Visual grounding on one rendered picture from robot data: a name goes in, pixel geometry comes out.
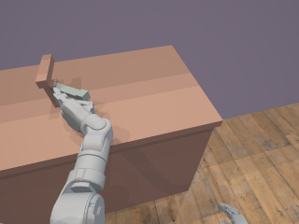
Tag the right robot hand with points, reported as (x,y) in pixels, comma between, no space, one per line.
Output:
(232,213)

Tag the counter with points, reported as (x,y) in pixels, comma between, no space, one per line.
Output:
(161,121)

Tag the tap lever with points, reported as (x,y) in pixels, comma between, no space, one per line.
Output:
(81,95)

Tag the left robot upper arm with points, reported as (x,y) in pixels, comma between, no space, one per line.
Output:
(79,208)

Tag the left robot hand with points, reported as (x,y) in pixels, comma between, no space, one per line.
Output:
(73,111)

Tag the left robot forearm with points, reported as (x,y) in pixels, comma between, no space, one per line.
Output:
(89,171)

